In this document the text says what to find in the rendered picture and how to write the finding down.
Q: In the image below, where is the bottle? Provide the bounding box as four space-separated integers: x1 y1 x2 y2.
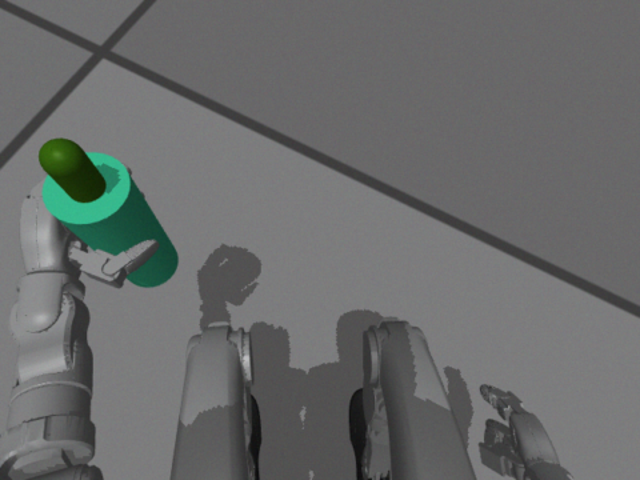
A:
39 138 178 288

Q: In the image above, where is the left robot arm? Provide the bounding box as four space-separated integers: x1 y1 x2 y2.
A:
0 270 104 480

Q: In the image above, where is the right robot hand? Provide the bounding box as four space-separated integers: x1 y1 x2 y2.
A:
479 384 560 480

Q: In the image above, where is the left robot hand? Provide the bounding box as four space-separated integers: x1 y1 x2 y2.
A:
20 164 159 289

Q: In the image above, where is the right robot arm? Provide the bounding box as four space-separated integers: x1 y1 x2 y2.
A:
523 462 574 480

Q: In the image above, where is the right robot foot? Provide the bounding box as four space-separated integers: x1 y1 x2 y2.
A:
349 388 390 480

